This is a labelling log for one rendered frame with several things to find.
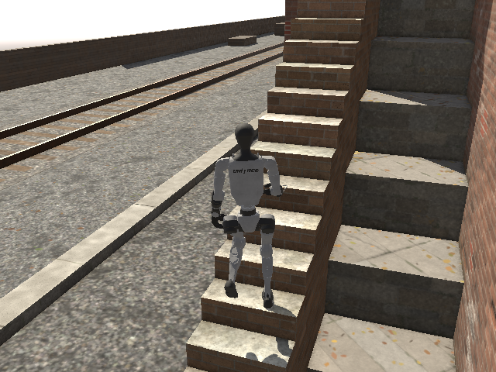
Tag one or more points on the right robot upper arm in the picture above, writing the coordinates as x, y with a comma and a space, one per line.
270, 164

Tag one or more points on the robot left forearm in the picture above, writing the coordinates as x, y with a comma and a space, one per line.
216, 207

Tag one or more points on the left robot upper arm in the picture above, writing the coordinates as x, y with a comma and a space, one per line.
219, 178

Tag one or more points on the left robot hand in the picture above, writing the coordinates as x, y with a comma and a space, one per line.
215, 221

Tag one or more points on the right robot hand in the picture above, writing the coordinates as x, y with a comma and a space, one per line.
267, 191

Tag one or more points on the left robot thigh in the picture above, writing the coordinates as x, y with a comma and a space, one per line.
230, 226

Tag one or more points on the robot left shin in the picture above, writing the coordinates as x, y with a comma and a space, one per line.
235, 258

